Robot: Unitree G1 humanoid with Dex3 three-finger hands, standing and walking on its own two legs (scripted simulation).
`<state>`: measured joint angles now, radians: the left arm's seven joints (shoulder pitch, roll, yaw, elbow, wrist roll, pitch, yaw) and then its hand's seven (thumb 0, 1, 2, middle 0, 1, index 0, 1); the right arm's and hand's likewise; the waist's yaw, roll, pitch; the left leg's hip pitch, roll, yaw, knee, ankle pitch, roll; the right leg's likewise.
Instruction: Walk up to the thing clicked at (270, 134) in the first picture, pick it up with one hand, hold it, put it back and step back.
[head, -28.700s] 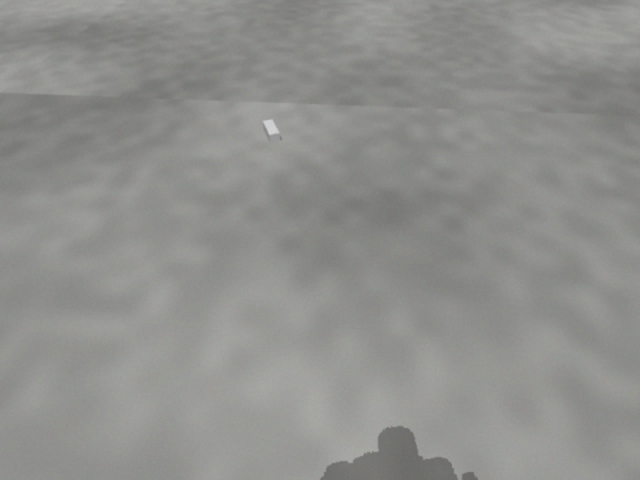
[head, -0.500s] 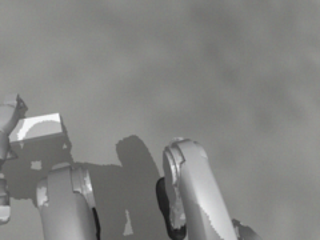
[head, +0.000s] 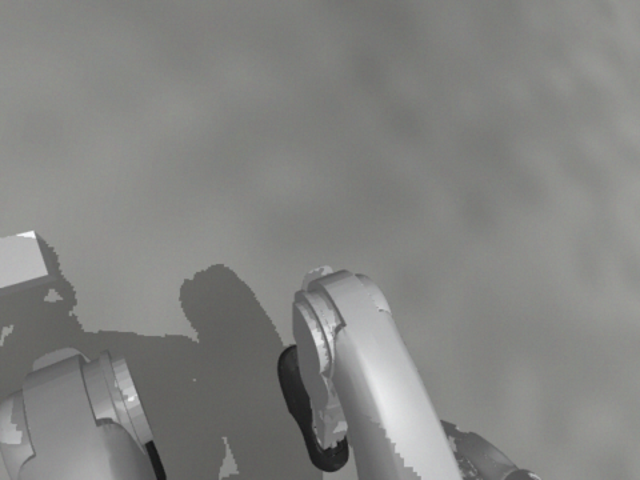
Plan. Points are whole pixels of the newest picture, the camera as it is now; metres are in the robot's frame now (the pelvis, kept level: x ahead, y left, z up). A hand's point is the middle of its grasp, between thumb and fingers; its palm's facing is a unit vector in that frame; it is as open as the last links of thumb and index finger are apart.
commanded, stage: rest palm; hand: left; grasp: from above
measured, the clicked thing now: out of the picture +0.43 +0.29 -0.27
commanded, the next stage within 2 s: close in 0.78 s
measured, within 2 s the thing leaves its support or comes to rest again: neither
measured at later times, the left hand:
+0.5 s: hand out of the picture +0.41 +0.27 -0.24, palm faces -0.42 -0.07 -0.90, open 14.3 cm
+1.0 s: hand out of the picture +0.41 +0.28 -0.25, palm faces -0.48 -0.10 -0.87, open 14.0 cm
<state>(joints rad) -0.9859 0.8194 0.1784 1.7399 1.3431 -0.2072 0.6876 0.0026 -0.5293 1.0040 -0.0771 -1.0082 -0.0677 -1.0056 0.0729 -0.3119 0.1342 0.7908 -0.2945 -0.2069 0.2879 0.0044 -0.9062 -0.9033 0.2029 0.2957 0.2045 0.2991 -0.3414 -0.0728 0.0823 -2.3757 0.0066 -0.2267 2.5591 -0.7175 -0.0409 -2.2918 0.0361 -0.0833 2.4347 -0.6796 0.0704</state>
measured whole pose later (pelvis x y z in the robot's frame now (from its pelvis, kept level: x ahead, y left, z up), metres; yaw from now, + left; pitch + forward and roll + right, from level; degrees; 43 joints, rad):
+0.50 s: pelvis +0.00 +0.00 +0.00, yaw -2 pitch +28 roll -12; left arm -0.94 0.81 0.08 1.74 1.38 -0.26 0.78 0.00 -0.55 1.02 -0.08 -0.97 -0.06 -0.98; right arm 0.04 -0.32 0.17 0.80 -0.32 -0.24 0.31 0.00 -0.91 -0.91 0.20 0.30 0.20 0.30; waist -0.33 -0.10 0.10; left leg -2.34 0.01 -0.26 2.58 -0.74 -0.04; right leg -2.25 0.05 -0.11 2.43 -0.69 0.07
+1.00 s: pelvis +0.00 +0.01 +0.00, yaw -2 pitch +27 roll -13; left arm -0.92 0.86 0.06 1.73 1.32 -0.31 0.73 0.00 -0.50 0.97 -0.09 -1.01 -0.09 -1.01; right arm 0.06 -0.31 0.24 0.79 -0.32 -0.27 0.34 0.01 -0.91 -0.91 0.20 0.30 0.20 0.30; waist -0.33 -0.11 0.15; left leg -2.32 0.01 -0.28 2.59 -0.75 -0.04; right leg -2.22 0.05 -0.13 2.42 -0.69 0.08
